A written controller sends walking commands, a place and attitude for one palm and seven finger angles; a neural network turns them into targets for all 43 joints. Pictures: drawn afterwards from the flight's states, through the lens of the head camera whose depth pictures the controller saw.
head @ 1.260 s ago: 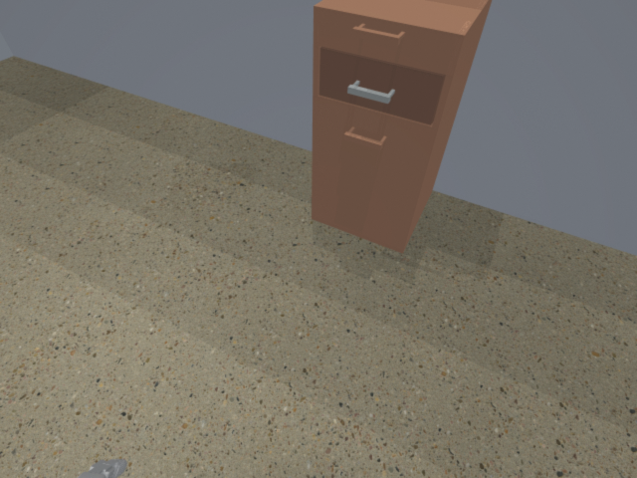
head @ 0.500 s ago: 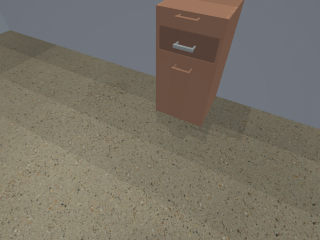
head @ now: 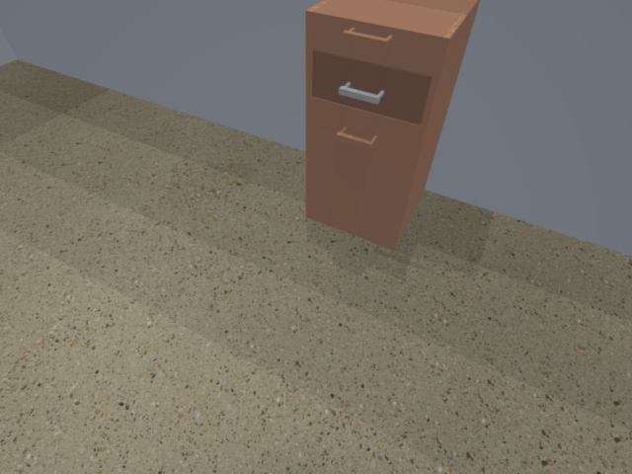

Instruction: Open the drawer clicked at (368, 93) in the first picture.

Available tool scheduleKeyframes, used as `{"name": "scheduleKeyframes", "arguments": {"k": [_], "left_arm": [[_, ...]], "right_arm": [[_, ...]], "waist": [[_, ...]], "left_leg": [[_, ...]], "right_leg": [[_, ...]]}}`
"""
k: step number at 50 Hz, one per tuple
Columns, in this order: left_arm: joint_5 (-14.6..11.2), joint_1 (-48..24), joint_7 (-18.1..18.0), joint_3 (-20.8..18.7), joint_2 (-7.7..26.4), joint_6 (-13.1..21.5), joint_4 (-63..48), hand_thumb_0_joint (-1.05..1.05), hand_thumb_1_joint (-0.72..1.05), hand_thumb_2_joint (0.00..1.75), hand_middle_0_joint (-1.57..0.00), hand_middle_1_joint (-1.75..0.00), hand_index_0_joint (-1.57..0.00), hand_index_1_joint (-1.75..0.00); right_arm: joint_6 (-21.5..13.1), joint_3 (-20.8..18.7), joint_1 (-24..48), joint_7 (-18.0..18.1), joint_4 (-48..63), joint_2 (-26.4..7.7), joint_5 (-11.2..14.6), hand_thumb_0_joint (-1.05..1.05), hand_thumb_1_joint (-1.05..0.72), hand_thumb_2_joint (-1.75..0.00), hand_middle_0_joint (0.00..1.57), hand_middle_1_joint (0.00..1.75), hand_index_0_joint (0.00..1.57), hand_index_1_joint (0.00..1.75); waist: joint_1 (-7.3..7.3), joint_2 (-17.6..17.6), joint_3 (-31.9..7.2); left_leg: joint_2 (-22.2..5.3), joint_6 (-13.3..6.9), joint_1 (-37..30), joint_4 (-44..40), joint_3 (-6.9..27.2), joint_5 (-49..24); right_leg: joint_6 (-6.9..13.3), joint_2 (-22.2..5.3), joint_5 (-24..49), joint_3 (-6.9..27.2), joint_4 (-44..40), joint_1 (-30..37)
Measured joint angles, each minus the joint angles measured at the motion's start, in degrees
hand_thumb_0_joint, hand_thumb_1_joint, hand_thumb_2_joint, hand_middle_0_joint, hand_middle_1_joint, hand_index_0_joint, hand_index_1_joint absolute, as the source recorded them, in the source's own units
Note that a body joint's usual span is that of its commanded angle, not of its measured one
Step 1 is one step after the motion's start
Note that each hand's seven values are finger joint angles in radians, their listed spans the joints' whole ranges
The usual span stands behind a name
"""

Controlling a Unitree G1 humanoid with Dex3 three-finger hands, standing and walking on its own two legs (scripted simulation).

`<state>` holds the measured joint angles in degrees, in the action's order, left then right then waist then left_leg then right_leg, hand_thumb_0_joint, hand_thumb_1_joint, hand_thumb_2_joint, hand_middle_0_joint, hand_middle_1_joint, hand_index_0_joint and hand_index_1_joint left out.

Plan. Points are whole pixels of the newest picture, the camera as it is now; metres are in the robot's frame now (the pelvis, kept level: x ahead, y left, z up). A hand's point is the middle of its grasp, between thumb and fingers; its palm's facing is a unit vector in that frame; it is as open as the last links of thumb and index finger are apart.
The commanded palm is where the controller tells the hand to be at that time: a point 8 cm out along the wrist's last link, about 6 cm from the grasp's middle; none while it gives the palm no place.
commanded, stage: look at it before walking up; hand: left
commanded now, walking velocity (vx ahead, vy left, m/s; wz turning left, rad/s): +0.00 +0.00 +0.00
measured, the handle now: (361, 92) +1.21 -0.08 -0.09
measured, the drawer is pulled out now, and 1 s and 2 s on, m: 0.00 0.00 0.00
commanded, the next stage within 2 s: walk to a spot facing it in 0.18 s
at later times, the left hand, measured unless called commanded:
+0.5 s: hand out of the picture +0.05 +0.22 -0.18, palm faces +0.04 -0.97 -0.25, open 7.4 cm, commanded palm none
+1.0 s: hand (203, 379) +0.30 +0.22 -0.18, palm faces +0.10 -0.98 -0.18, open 7.3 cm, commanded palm none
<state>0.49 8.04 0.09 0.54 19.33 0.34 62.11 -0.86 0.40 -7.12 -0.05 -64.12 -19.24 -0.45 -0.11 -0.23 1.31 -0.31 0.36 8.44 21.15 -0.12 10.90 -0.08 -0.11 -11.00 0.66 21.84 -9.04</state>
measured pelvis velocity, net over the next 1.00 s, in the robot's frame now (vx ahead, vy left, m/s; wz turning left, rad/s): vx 0.22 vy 0.02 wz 0.15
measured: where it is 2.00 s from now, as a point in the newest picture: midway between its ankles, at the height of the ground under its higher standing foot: (288, 410)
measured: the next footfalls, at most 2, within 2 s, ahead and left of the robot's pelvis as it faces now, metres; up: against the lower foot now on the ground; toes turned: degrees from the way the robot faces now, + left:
right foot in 1.00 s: +0.38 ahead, -0.09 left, +0.00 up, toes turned +1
left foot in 1.34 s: +0.46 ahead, +0.21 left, +0.00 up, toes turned +25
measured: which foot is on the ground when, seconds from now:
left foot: down 0.00-1.00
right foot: down 0.00-0.58, up 0.60-0.98, down 1.00-1.00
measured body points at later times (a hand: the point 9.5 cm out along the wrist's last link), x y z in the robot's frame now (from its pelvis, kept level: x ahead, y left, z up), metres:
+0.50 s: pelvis +0.03 +0.01 -0.01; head +0.02 +0.01 +0.44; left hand +0.05 +0.27 -0.16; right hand +0.07 -0.26 -0.15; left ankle +0.01 +0.12 -0.74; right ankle +0.01 -0.12 -0.75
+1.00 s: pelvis +0.22 +0.02 -0.02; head +0.25 +0.03 +0.42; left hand +0.30 +0.27 -0.17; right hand +0.10 -0.18 -0.16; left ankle +0.03 +0.12 -0.74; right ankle +0.34 -0.09 -0.75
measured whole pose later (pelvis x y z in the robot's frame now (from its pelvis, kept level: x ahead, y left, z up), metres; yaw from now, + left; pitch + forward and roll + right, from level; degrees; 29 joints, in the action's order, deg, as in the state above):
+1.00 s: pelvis +0.22 +0.02 -0.02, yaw +9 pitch +0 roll +0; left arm 1.2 6.9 1.2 -3.0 10.7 2.5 56.7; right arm -3.8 -1.3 -30.2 1.3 -68.8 -5.1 -1.1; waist -3.7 0.2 3.8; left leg -0.4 -0.9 -3.3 25.5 0.9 27.7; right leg 1.5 -4.1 -11.0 -6.6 33.1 -25.3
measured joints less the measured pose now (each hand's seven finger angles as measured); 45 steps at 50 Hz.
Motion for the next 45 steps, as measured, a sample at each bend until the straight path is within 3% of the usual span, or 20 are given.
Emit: {"name": "scheduleKeyframes", "arguments": {"k": [17, 23, 26, 29, 32, 34, 36, 40, 45], "left_arm": [[-0.05, 0.63, -0.32, 0.00, -0.08, -0.17, 0.51, 0.00, 0.90, 0.90, -0.20, -0.30, -0.21, -0.30], [0.45, 4.67, 0.06, -0.40, -2.90, -0.73, -0.48, 0.00, 0.90, 0.90, -0.20, -0.30, -0.20, -0.30], [0.48, 7.77, 0.18, -0.85, -4.80, -0.01, -0.80, 0.00, 0.90, 0.90, -0.20, -0.30, -0.20, -0.30], [0.49, 10.92, 0.20, -1.32, -6.12, 0.19, -0.31, 0.00, 0.90, 0.90, -0.20, -0.30, -0.21, -0.30], [0.59, 13.19, 0.14, -1.65, -7.18, -1.09, 1.28, 0.00, 0.90, 0.90, -0.20, -0.30, -0.20, -0.30], [0.77, 12.99, 0.38, -1.81, -7.64, -1.37, 1.93, 0.00, 0.90, 0.90, -0.20, -0.30, -0.20, -0.30], [0.86, 11.82, 0.70, -2.08, -7.96, -1.07, 1.63, 0.01, 0.90, 0.90, -0.20, -0.30, -0.20, -0.30], [0.78, 8.33, 1.10, -2.53, -8.86, -0.36, -0.68, 0.01, 0.90, 0.90, -0.20, -0.30, -0.20, -0.30], [0.52, 3.00, 1.05, -3.41, -8.80, 0.07, -2.93, 0.01, 0.92, 0.90, -0.20, -0.30, -0.20, -0.30]], "right_arm": [[0.21, 0.19, 0.20, 0.18, -0.23, 0.11, -0.07, 0.00, -0.91, -0.90, 0.20, 0.30, 0.21, 0.30], [1.36, 0.20, -4.36, -0.11, 0.35, 2.76, -0.81, 0.00, -0.91, -0.90, 0.20, 0.29, 0.20, 0.30], [1.36, -0.08, -7.74, -0.37, 0.49, 4.55, -0.80, 0.00, -0.91, -0.90, 0.20, 0.29, 0.20, 0.30], [0.57, -0.41, -10.63, -0.67, 0.61, 6.50, -0.63, 0.00, -0.91, -0.90, 0.20, 0.29, 0.20, 0.30], [-1.25, -0.79, -13.08, -0.14, 0.90, 8.77, -0.86, 0.00, -0.91, -0.90, 0.20, 0.29, 0.20, 0.30], [-2.15, -0.72, -15.11, 0.44, 0.89, 10.44, -0.69, 0.00, -0.91, -0.90, 0.20, 0.29, 0.20, 0.30], [-2.79, -0.50, -17.15, 0.84, 0.16, 12.01, -0.60, 0.00, -0.91, -0.90, 0.20, 0.29, 0.20, 0.30], [-3.24, -0.42, -20.40, 1.29, -2.26, 14.19, -0.40, 0.00, -0.91, -0.90, 0.20, 0.29, 0.20, 0.30], [-3.23, -0.93, -22.12, 1.46, -4.08, 14.99, -0.68, 0.00, -0.91, -0.90, 0.20, 0.30, 0.21, 0.30]], "waist": [[0.13, 0.02, 0.03], [0.19, 0.21, -2.49], [0.08, 0.24, -2.86], [0.07, -0.81, -2.47], [-0.17, -2.27, -2.26], [-0.97, -2.51, -1.75], [-1.49, -2.46, -1.01], [-1.68, -1.68, 0.16], [-2.66, -0.70, 1.79]], "left_leg": [[-0.03, 0.07, -0.28, -0.35, 0.08, 0.22], [-0.07, -0.80, 3.11, 7.76, 0.89, 8.85], [-0.79, -1.31, 5.69, 13.72, -0.51, 12.07], [-0.75, -1.83, 5.19, 12.23, -2.54, 8.68], [0.66, -2.98, 3.47, 12.11, -3.99, 9.67], [1.25, -3.48, 1.31, 9.12, -3.79, 9.77], [1.66, -3.44, -1.13, 5.18, -2.97, 8.37], [1.91, -3.54, -5.67, -1.22, -1.35, 6.97], [1.49, -2.62, -10.63, -4.35, -0.29, 8.86]], "right_leg": [[-0.05, 0.01, -0.20, -0.08, -0.45, 0.37], [0.18, -0.06, -4.03, -1.31, 3.25, -0.69], [-0.02, -0.45, -5.96, -3.00, 4.15, 0.26], [-0.85, -1.88, -9.22, -4.00, 7.18, 0.91], [0.43, -2.83, -15.60, -3.08, 22.32, -4.73], [0.73, -2.84, -14.93, -3.21, 32.54, -10.11], [0.34, -3.46, -12.40, -3.81, 37.05, -14.68], [-0.71, -5.37, -6.92, -4.41, 34.92, -21.18], [-0.69, -6.24, -2.44, -5.28, 22.37, -22.93]]}}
